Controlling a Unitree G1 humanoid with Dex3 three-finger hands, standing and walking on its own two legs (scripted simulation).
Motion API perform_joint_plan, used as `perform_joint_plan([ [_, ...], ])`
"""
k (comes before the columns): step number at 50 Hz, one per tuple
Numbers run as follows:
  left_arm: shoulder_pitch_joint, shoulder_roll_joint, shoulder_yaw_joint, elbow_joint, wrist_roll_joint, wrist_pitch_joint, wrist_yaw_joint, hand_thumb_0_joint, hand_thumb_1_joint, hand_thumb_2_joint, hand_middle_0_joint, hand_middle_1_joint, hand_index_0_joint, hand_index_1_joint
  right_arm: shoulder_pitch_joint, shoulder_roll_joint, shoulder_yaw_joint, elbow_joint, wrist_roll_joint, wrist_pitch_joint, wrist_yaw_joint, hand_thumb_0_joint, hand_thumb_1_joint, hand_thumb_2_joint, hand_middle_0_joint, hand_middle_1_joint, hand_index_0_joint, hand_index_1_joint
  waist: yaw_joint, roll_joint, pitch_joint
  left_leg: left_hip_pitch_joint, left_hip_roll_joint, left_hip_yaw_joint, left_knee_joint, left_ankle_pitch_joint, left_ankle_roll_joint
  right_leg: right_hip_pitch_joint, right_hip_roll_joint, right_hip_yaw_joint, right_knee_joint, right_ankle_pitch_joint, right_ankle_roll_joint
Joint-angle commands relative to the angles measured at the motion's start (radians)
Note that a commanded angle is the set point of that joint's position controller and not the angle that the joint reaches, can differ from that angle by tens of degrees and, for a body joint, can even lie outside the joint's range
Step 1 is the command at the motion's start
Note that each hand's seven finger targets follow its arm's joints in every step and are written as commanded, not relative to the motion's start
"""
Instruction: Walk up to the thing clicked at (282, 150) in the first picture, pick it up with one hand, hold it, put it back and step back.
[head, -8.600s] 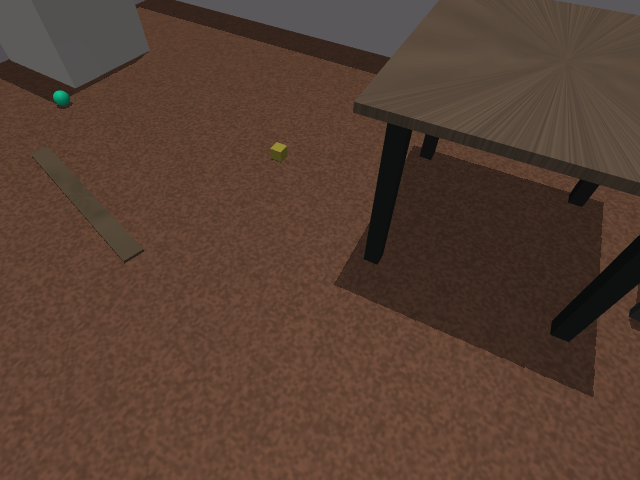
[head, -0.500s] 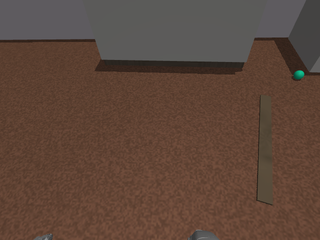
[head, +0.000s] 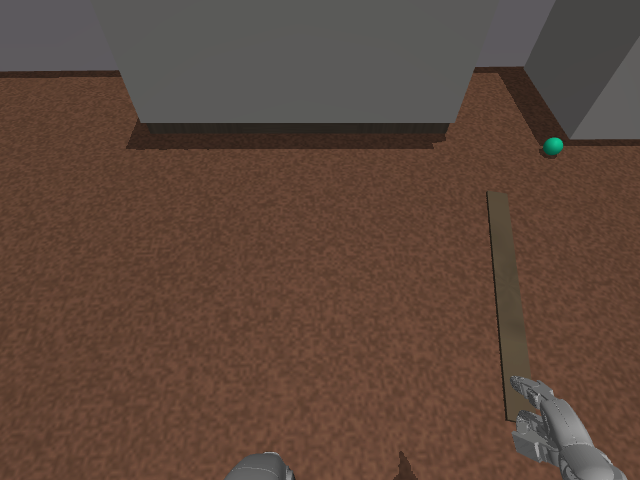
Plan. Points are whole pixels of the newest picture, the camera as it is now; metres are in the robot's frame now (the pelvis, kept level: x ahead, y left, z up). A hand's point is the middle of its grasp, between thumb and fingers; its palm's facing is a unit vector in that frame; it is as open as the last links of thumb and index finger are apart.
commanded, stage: walk up
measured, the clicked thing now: out of the picture +0.31 -1.42 -0.73
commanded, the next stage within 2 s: none
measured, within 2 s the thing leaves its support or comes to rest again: neither
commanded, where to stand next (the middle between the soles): +0.27 +0.04 m, yaw -96 degrees
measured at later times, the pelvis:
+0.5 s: pelvis +0.18 +0.08 -0.02, yaw -22 degrees
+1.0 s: pelvis +0.27 +0.17 -0.01, yaw -52 degrees
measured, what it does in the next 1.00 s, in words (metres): walks ahead, turning right: right foot, then left foot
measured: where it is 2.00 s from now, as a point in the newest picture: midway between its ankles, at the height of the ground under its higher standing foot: (298, 450)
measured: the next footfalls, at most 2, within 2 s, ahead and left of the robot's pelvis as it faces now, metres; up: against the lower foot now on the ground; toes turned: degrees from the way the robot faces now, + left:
right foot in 0.42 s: +0.24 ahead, -0.08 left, +0.00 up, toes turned -27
left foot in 0.72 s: +0.50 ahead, +0.20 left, +0.00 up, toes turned -36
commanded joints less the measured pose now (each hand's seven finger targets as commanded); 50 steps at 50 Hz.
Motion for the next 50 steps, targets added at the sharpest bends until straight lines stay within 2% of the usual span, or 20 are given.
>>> perform_joint_plan([
  [1, -0.005, 0.257, 0.063, -0.111, -0.008, -0.027, 0.050, 0.000, 0.900, 0.900, -0.200, -0.300, -0.200, -0.300, 0.111, -0.338, -0.113, -0.066, 0.026, 0.005, -0.040, 0.000, -0.900, -0.900, 0.200, 0.300, 0.200, 0.300, -0.126, 0.158, -0.082, 0.310, 0.471, -0.521, -0.480, -0.392, 0.078, -0.444, -0.036, -0.026, 0.391, -0.006, -0.040],
  [4, 0.009, 0.260, 0.077, -0.053, -0.029, -0.015, 0.018, 0.000, 0.900, 0.900, -0.200, -0.300, -0.200, -0.300, 0.056, -0.203, -0.077, -0.095, 0.014, 0.003, -0.040, 0.000, -0.900, -0.900, 0.200, 0.300, 0.200, 0.300, -0.099, 0.156, -0.045, 0.279, 0.241, -0.148, -0.409, -0.122, -0.042, -0.357, -0.054, -0.043, 0.315, 0.172, -0.009],
  [6, 0.032, 0.216, 0.066, -0.048, -0.033, -0.005, 0.009, 0.000, 0.900, 0.900, -0.200, -0.300, -0.200, -0.300, 0.076, -0.179, -0.066, -0.086, 0.016, -0.001, -0.043, 0.000, -0.900, -0.900, 0.200, 0.300, 0.200, 0.300, -0.095, 0.188, -0.061, 0.326, 0.214, -0.028, -0.361, 0.118, -0.039, -0.370, -0.048, -0.083, 0.309, 0.234, 0.005],
  [15, -0.174, 0.220, 0.079, -0.109, -0.027, 0.020, 0.016, 0.000, 0.900, 0.900, -0.200, -0.300, -0.200, -0.300, 0.127, -0.177, -0.074, -0.137, -0.001, 0.029, -0.022, 0.000, -0.900, -0.900, 0.200, 0.300, 0.200, 0.300, -0.160, 0.068, 0.026, 0.288, 0.236, 0.097, -0.383, 0.166, -0.045, -0.365, -0.072, -0.239, 0.040, 0.288, 0.001],
  [17, -0.118, 0.216, 0.084, -0.100, -0.027, 0.019, 0.027, 0.000, 0.900, 0.900, -0.200, -0.300, -0.200, -0.300, 0.096, -0.182, -0.078, -0.155, -0.005, 0.042, -0.018, 0.000, -0.900, -0.900, 0.200, 0.300, 0.200, 0.300, -0.118, 0.054, -0.023, 0.279, 0.218, 0.146, -0.257, 0.390, -0.055, -0.233, -0.053, -0.274, -0.026, 0.282, -0.018],
  [19, 0.082, 0.247, 0.110, -0.066, -0.021, 0.015, 0.049, 0.000, 0.900, 0.900, -0.200, -0.300, -0.200, -0.300, 0.027, -0.205, -0.096, -0.184, -0.007, 0.049, -0.018, 0.000, -0.900, -0.900, 0.200, 0.300, 0.200, 0.300, 0.005, 0.046, -0.135, 0.150, 0.181, 0.193, 0.063, 0.774, -0.087, 0.111, -0.002, -0.326, -0.101, 0.303, -0.056],
  [20, 0.203, 0.259, 0.125, -0.047, -0.025, 0.010, 0.063, 0.000, 0.900, 0.900, -0.200, -0.300, -0.200, -0.300, 0.023, -0.194, -0.100, -0.194, -0.005, 0.050, -0.023, 0.000, -0.900, -0.900, 0.200, 0.300, 0.200, 0.300, 0.069, -0.030, -0.217, 0.077, 0.149, 0.187, 0.284, 0.725, -0.085, 0.294, -0.010, -0.277, -0.160, 0.387, -0.070],
  [22, 0.247, 0.318, 0.151, -0.082, -0.019, 0.003, 0.095, 0.000, 0.900, 0.900, -0.200, -0.300, -0.200, -0.300, 0.072, -0.129, -0.071, -0.193, 0.008, 0.043, -0.022, 0.000, -0.900, -0.900, 0.200, 0.300, 0.200, 0.300, 0.131, -0.319, -0.224, -0.429, -0.058, 0.091, 0.786, -0.438, -0.124, 0.596, -0.265, 0.197, -0.256, 0.469, -0.284],
  [23, 0.131, 0.326, 0.146, -0.150, -0.019, 0.000, 0.098, 0.000, 0.900, 0.900, -0.200, -0.300, -0.200, -0.300, 0.133, -0.178, -0.075, -0.192, 0.005, 0.049, -0.023, 0.000, -0.900, -0.900, 0.200, 0.300, 0.200, 0.300, 0.050, -0.194, -0.230, -0.498, -0.007, -0.081, 0.910, -0.466, -0.137, 0.515, -0.398, 0.452, -0.274, 0.496, -0.374],
  [24, 0.034, 0.364, 0.149, -0.192, -0.026, -0.002, 0.113, 0.000, 0.900, 0.900, -0.200, -0.300, -0.200, -0.300, 0.103, -0.231, -0.091, -0.215, 0.009, 0.052, -0.028, 0.000, -0.900, -0.900, 0.200, 0.300, 0.200, 0.300, 0.027, -0.176, -0.261, -0.525, 0.027, -0.215, 0.967, -0.455, -0.127, 0.462, -0.501, 0.685, -0.380, 0.231, -0.429],
  [26, -0.134, 0.309, 0.114, -0.237, -0.023, -0.019, 0.119, 0.000, 0.900, 0.900, -0.200, -0.300, -0.200, -0.300, 0.040, -0.247, -0.090, -0.165, 0.019, 0.044, -0.017, 0.000, -0.900, -0.900, 0.200, 0.300, 0.200, 0.300, -0.043, -0.028, -0.129, -0.366, 0.103, -0.208, 0.742, -0.300, -0.073, 0.175, -0.344, 0.440, -0.450, 0.066, -0.310],
  [29, -0.300, 0.272, 0.091, -0.282, 0.011, -0.024, 0.080, 0.000, 0.900, 0.900, -0.200, -0.300, -0.200, -0.300, 0.179, -0.201, -0.076, -0.072, 0.029, 0.045, -0.019, 0.000, -0.900, -0.900, 0.200, 0.300, 0.200, 0.300, -0.145, -0.122, -0.039, -0.077, 0.067, -0.059, 0.439, -0.177, -0.054, -0.216, -0.098, 0.080, -0.340, 0.280, -0.189],
  [32, -0.272, 0.270, 0.114, -0.306, 0.025, 0.007, 0.034, 0.000, 0.900, 0.900, -0.200, -0.300, -0.200, -0.300, 0.222, -0.172, -0.071, -0.037, 0.037, 0.034, -0.065, 0.000, -0.900, -0.900, 0.200, 0.300, 0.200, 0.300, -0.119, -0.220, -0.061, 0.100, -0.013, 0.059, 0.168, -0.033, -0.068, -0.303, 0.006, -0.010, -0.163, 0.596, -0.165],
  [34, -0.309, 0.250, 0.120, -0.349, 0.034, 0.038, 0.017, 0.000, 0.900, 0.900, -0.200, -0.300, -0.200, -0.300, 0.354, -0.187, -0.085, 0.019, 0.034, 0.026, -0.104, 0.000, -0.900, -0.900, 0.200, 0.300, 0.200, 0.300, -0.178, -0.109, -0.136, 0.277, -0.033, 0.089, -0.044, 0.174, -0.064, -0.373, 0.065, -0.048, 0.016, 0.409, -0.106],
  [35, -0.299, 0.195, 0.112, -0.377, 0.041, 0.048, 0.012, 0.000, 0.900, 0.900, -0.200, -0.300, -0.200, -0.300, 0.424, -0.223, -0.095, 0.035, 0.021, 0.024, -0.122, 0.000, -0.900, -0.900, 0.200, 0.300, 0.200, 0.300, -0.213, -0.008, -0.178, 0.343, 0.033, -0.002, -0.134, 0.187, -0.035, -0.419, 0.105, -0.035, 0.121, 0.235, -0.059],
  [36, -0.250, 0.150, 0.108, -0.394, 0.049, 0.062, 0.008, 0.000, 0.900, 0.900, -0.200, -0.300, -0.200, -0.300, 0.424, -0.315, -0.119, 0.017, 0.004, 0.021, -0.139, 0.000, -0.900, -0.900, 0.200, 0.300, 0.200, 0.300, -0.201, 0.183, -0.214, 0.352, 0.286, -0.300, -0.186, 0.186, 0.047, -0.504, 0.154, -0.007, 0.311, -0.075, -0.021],
  [37, -0.173, 0.164, 0.116, -0.366, 0.049, 0.084, 0.010, 0.000, 0.900, 0.900, -0.200, -0.300, -0.200, -0.300, 0.314, -0.362, -0.126, -0.034, 0.000, 0.025, -0.147, 0.000, -0.900, -0.900, 0.200, 0.300, 0.200, 0.300, -0.128, 0.145, -0.187, 0.199, 0.522, -0.499, -0.248, 0.145, 0.148, -0.486, 0.114, 0.038, 0.470, -0.154, 0.014],
  [39, -0.088, 0.243, 0.135, -0.309, 0.051, 0.115, -0.004, 0.000, 0.900, 0.900, -0.200, -0.300, -0.200, -0.300, 0.037, -0.395, -0.132, -0.101, 0.004, 0.031, -0.153, 0.000, -0.900, -0.900, 0.200, 0.300, 0.200, 0.300, -0.064, 0.141, -0.084, -0.026, 0.598, -0.569, -0.370, -0.221, 0.287, -0.416, 0.031, 0.004, 0.629, -0.082, 0.037],
  [44, -0.060, 0.220, 0.169, -0.280, 0.021, 0.122, -0.093, 0.000, 0.900, 0.900, -0.200, -0.300, -0.200, -0.300, 0.030, -0.335, -0.117, -0.052, -0.018, 0.009, -0.168, 0.000, -0.900, -0.900, 0.200, 0.300, 0.200, 0.300, -0.014, 0.288, -0.125, 0.023, 0.362, -0.118, -0.247, -0.170, 0.140, -0.321, -0.069, -0.021, 0.427, 0.068, 0.027],
  [50, -0.130, 0.232, 0.162, -0.294, 0.034, 0.103, -0.108, 0.000, 0.900, 0.900, -0.200, -0.300, -0.200, -0.300, 0.158, -0.376, -0.126, -0.006, -0.019, -0.010, -0.158, 0.000, -0.900, -0.900, 0.200, 0.300, 0.200, 0.300, -0.058, 0.208, -0.214, 0.181, 0.466, -0.042, -0.162, -0.163, 0.171, -0.232, -0.064, -0.115, 0.076, -0.143, -0.004],
])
